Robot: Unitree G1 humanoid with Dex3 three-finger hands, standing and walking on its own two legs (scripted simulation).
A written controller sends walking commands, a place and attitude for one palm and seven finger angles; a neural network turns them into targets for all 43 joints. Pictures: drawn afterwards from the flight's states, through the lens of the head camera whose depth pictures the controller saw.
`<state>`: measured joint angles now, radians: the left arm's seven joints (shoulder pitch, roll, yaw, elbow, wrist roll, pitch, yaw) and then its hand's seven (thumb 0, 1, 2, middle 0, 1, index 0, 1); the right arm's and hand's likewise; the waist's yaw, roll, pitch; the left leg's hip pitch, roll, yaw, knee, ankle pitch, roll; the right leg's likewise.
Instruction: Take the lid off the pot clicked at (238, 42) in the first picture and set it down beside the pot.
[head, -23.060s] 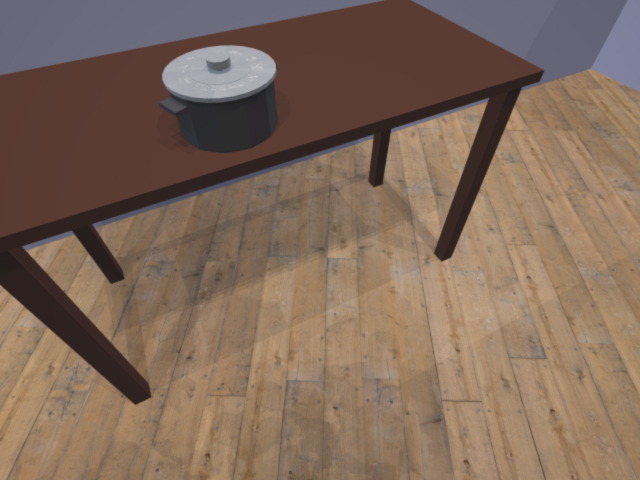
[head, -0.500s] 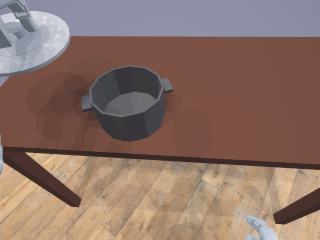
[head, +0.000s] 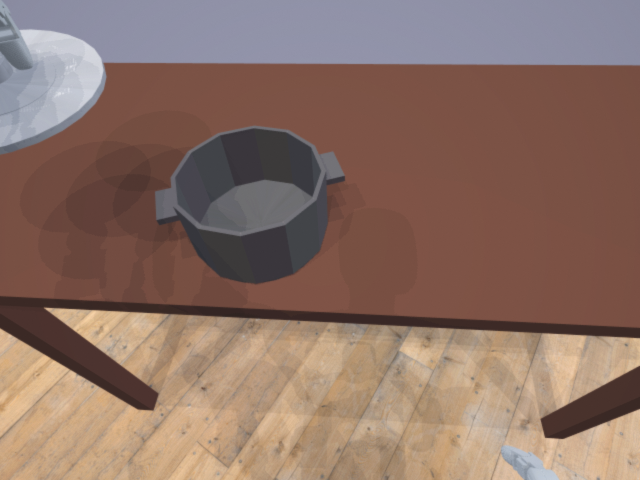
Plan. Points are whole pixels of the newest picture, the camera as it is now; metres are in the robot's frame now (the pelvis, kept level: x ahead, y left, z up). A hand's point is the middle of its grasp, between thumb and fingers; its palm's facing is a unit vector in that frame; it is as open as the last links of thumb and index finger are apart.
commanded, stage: lower the lid onto the table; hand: left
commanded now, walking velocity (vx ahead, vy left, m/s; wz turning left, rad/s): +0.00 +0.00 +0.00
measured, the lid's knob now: out of the picture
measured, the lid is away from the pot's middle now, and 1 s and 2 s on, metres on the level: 0.24 0.23 0.23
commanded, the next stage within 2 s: none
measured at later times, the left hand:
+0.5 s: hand (2, 97) +0.43 +0.32 +0.26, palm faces -0.17 -0.05 -0.98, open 6.9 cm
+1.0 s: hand (22, 135) +0.42 +0.32 +0.22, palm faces -0.26 -0.07 -0.96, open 6.9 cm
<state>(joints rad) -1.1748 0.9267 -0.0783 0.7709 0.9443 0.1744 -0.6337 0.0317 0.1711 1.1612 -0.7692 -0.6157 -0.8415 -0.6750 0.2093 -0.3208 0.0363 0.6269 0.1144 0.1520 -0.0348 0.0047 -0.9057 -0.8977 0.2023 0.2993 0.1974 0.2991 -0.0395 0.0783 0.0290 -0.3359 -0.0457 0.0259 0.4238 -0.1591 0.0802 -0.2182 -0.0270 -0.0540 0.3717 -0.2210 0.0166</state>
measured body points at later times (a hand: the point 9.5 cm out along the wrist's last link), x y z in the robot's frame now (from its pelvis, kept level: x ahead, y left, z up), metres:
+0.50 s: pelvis +0.00 +0.00 +0.00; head +0.04 -0.02 +0.45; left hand +0.43 +0.31 +0.32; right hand +0.12 -0.26 -0.12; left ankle +0.03 +0.07 -0.74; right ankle -0.02 -0.14 -0.74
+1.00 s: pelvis +0.00 +0.00 +0.00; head +0.04 -0.02 +0.45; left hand +0.43 +0.32 +0.28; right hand +0.10 -0.27 -0.12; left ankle +0.03 +0.07 -0.74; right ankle -0.02 -0.14 -0.74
